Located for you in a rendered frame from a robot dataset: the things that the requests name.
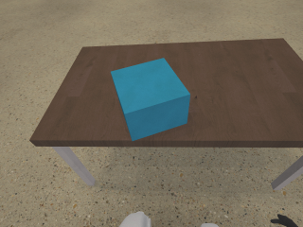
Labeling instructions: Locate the robot right hand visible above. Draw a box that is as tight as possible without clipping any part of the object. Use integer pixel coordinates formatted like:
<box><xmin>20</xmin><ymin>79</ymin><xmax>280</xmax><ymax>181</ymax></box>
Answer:
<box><xmin>270</xmin><ymin>214</ymin><xmax>298</xmax><ymax>227</ymax></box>

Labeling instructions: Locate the table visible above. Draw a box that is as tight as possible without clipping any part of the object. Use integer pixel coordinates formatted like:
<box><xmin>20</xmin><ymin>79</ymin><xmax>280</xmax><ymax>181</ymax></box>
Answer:
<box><xmin>29</xmin><ymin>38</ymin><xmax>303</xmax><ymax>190</ymax></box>

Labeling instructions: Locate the carton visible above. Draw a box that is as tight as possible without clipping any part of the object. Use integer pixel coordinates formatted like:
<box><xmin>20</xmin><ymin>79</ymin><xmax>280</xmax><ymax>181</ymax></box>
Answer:
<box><xmin>111</xmin><ymin>58</ymin><xmax>190</xmax><ymax>141</ymax></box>

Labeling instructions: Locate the robot left thigh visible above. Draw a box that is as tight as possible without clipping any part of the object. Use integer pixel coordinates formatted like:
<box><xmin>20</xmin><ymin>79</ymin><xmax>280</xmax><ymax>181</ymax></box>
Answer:
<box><xmin>119</xmin><ymin>213</ymin><xmax>152</xmax><ymax>227</ymax></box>

